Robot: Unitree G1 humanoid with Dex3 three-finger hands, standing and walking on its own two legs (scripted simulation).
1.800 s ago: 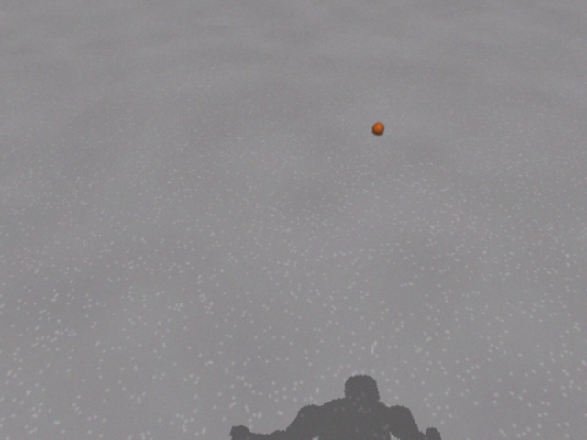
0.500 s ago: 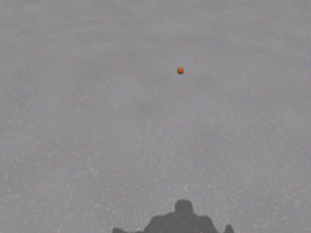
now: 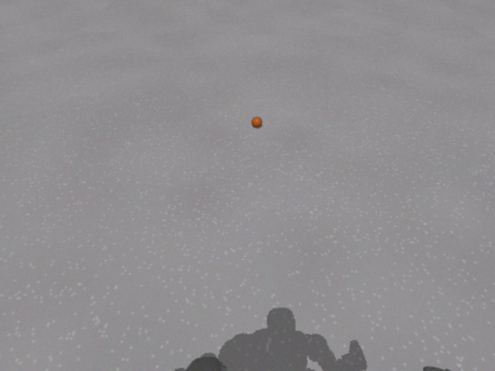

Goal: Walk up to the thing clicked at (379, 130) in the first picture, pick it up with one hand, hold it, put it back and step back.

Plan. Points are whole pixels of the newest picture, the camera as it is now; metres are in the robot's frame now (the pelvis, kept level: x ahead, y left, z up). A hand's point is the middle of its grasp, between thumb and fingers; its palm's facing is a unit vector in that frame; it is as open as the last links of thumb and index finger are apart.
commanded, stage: walk up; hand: left
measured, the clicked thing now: (256, 122) +1.75 +0.09 -0.73
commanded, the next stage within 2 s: none
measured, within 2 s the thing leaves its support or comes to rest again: neither
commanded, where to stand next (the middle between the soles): +1.38 -0.10 m, yaw -7 degrees
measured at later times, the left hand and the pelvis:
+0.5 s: hand (172, 223) +0.46 +0.24 -0.12, palm faces -0.18 -0.90 -0.40, open 7.4 cm; pelvis +0.30 -0.02 -0.01, yaw -6 degrees
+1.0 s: hand (182, 193) +0.60 +0.25 -0.17, palm faces -0.09 -0.92 -0.37, open 7.4 cm; pelvis +0.56 -0.03 -0.02, yaw -6 degrees
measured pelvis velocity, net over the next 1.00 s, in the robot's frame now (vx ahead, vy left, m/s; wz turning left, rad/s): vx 0.56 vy -0.03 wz -0.10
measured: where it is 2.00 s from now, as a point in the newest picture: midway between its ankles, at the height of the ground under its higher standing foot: (281, 214)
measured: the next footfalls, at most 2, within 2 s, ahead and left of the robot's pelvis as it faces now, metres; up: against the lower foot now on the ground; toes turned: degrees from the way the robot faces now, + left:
left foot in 0.08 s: +0.23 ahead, +0.14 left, +0.00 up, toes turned +6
right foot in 0.50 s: +0.46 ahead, -0.17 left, +0.00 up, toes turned -11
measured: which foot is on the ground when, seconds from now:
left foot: up 0.00-0.06, down 0.08-0.52, up 0.54-0.94, down 0.96-1.00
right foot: down 0.00-0.10, up 0.12-0.48, down 0.50-0.98, up 1.00-1.00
